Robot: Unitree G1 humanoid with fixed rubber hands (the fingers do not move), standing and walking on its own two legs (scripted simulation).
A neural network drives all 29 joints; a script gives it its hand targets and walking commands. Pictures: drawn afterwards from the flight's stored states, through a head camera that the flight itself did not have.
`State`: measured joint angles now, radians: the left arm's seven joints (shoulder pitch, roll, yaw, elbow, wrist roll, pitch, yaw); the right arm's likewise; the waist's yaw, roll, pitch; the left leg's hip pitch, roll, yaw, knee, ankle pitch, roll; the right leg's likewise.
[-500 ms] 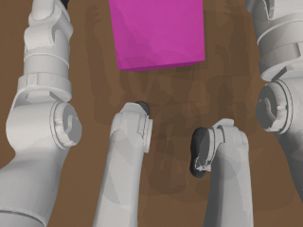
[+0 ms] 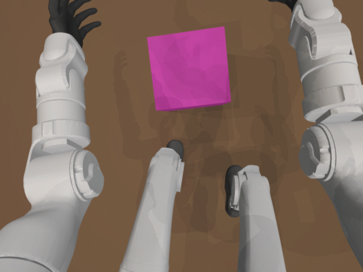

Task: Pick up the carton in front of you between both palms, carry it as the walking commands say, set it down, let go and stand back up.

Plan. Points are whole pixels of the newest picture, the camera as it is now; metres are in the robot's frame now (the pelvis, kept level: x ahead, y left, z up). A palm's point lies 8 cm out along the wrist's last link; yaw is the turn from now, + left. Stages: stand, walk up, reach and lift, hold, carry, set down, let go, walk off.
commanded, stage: set down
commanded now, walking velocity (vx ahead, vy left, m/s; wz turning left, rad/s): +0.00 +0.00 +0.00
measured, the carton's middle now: (190, 77) +0.49 +0.11 -0.45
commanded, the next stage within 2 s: let go in 0.12 s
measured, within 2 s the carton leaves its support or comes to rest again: neither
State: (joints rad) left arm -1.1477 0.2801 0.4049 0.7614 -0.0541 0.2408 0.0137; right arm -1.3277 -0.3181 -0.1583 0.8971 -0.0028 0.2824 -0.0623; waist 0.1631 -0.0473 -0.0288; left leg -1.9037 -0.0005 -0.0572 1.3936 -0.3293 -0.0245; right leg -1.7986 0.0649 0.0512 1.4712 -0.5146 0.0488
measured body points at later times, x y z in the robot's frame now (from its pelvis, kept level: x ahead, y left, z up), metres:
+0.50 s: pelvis +0.04 +0.02 +0.13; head +0.30 +0.05 +0.49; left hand +0.41 +0.30 +0.01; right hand +0.48 -0.11 +0.01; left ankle +0.12 +0.13 -0.54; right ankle +0.06 -0.13 -0.54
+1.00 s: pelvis +0.10 +0.00 +0.20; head +0.19 +0.00 +0.64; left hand +0.26 +0.24 +0.12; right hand +0.34 -0.20 +0.10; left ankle +0.12 +0.13 -0.54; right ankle +0.06 -0.13 -0.54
